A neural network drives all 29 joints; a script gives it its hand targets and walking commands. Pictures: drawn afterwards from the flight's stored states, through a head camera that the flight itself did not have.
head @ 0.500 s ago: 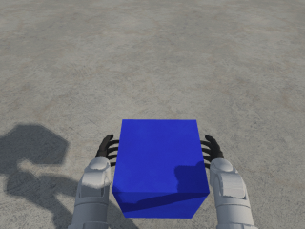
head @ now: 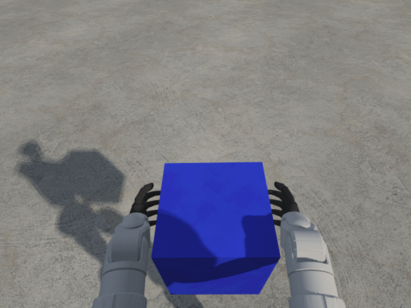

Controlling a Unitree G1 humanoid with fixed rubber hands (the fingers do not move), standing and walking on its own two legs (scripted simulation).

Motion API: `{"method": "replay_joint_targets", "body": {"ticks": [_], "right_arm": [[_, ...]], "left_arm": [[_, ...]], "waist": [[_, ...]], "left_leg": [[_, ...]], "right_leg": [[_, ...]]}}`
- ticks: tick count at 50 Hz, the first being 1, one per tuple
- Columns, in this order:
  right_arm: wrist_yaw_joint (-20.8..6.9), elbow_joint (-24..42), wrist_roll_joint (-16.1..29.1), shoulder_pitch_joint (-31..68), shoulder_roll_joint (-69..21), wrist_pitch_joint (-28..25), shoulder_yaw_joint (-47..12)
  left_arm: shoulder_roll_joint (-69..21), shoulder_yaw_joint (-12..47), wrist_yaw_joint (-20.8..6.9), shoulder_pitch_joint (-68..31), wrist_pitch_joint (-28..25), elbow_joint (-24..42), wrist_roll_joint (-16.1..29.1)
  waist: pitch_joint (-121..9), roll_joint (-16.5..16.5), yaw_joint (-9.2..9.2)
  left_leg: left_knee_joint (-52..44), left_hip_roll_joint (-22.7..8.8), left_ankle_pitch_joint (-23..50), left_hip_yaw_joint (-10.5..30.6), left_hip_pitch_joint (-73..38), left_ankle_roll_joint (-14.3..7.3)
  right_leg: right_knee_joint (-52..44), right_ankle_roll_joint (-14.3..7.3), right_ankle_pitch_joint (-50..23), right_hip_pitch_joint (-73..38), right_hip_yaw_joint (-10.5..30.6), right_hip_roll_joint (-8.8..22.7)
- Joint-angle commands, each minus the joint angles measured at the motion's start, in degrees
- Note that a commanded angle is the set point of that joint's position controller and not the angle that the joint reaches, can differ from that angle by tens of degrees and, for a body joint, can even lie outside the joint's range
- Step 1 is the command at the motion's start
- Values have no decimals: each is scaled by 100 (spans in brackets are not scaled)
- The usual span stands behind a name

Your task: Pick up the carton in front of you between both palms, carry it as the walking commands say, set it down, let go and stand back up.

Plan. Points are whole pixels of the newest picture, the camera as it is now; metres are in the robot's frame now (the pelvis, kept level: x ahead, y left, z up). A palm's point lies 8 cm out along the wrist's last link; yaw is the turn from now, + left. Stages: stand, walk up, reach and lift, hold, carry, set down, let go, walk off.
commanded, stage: hold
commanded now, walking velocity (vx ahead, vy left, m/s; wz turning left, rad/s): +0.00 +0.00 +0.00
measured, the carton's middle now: (214, 231) +0.30 +0.01 -0.04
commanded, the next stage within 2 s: set down in 0.30 s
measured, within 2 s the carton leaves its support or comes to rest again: neither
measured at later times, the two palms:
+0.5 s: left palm (158, 213) +0.29 +0.12 +0.04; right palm (305, 210) +0.30 -0.18 +0.03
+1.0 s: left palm (172, 234) +0.35 +0.12 -0.17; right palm (280, 237) +0.35 -0.18 -0.17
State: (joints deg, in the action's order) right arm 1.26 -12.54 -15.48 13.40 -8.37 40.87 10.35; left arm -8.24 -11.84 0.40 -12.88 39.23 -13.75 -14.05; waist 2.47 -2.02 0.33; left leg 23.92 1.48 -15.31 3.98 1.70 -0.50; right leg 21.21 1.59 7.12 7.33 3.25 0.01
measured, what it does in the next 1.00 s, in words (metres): lowers itself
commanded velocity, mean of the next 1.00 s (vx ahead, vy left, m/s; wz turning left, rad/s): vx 0.00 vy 0.00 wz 0.00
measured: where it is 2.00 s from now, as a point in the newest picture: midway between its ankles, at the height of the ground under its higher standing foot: outside the picture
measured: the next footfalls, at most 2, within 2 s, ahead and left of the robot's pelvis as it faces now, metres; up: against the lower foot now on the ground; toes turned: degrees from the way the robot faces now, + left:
none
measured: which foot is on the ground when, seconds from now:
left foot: down 0.00-1.00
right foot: down 0.00-1.00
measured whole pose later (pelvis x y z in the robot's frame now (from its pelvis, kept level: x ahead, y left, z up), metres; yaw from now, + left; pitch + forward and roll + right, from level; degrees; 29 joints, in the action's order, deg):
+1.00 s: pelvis -0.03 +0.00 -0.08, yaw +2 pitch +30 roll +1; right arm -1.5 -29.2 -14.1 34.8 -4.3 9.9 23.0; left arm -9.4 -20.7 5.0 -33.8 8.7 -29.5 -11.4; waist -0.8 -2.8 -2.2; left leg 57.8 5.8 -23.1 5.4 64.6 0.6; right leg 54.1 2.7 14.7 69.5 6.2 -1.4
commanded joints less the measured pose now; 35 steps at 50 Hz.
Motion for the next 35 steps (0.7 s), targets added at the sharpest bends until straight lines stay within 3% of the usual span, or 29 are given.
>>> {"method": "replay_joint_targets", "body": {"ticks": [1, 8, 17, 23, 27, 31, 35], "right_arm": [[-1385, 180, 1374, 2463, -5347, -211, -3025], [-1539, 153, 1483, 2871, -5565, -174, -3146], [-1620, -158, 1461, 3108, -5687, -136, -2942], [-1620, -1178, 1065, 3841, -5618, -312, -2014], [-1466, -1917, 527, 4380, -5126, -600, -1034], [-1280, -2302, -89, 4405, -4333, -1031, -149], [-1216, -2348, -359, 4108, -3672, -1722, 65]], "left_arm": [[-5272, 3137, -1467, -2850, -172, 93, 1359], [-5408, 2831, -1549, -2910, -213, -150, 1234], [-5425, 2576, -1639, -3208, -268, -372, 1140], [-5234, 1868, -1739, -4153, -513, -1222, 718], [-4932, 1009, -1562, -4706, -788, -1938, 140], [-4374, 86, -1244, -4620, -1174, -2416, -522], [-3950, -215, -1017, -4295, -1799, -2399, -706]], "waist": [[-1171, 51, -156], [-1354, 296, 12], [-1399, 402, 3], [-1050, 337, -97], [-735, 207, -225], [-716, 150, -246], [-1258, 132, -210]], "left_leg": [[-716, 235, 669, 160, 1210, 46], [-727, 330, 170, 90, 1444, -129], [-669, 374, -12, 60, 1485, -184], [-412, 352, -563, 17, 1876, -197], [-72, 371, -794, 9, 2383, -190], [285, 447, -686, -26, 2985, -153], [717, 532, -97, -98, 3561, -19]], "right_leg": [[-26, -157, -379, -1474, -12, -632], [-149, -46, -164, -1796, 144, -433], [-310, 30, 221, -1808, 295, -271], [-221, -10, 1214, -1461, 307, -250], [122, -87, 1401, -1032, 235, -315], [636, -140, 929, -462, 93, -453], [1259, -128, -324, 218, -34, -527]]}}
